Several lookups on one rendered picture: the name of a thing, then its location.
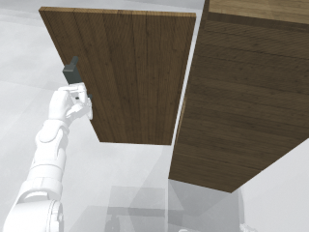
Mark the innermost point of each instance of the left robot hand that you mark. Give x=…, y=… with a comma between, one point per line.
x=62, y=107

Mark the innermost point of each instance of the robot left forearm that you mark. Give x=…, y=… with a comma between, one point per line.
x=44, y=181

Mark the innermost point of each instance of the cupboard door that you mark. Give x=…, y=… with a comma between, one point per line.
x=133, y=63

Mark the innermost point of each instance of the handle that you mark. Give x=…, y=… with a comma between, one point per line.
x=72, y=75

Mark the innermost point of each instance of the robot left upper arm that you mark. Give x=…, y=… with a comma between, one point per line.
x=37, y=216

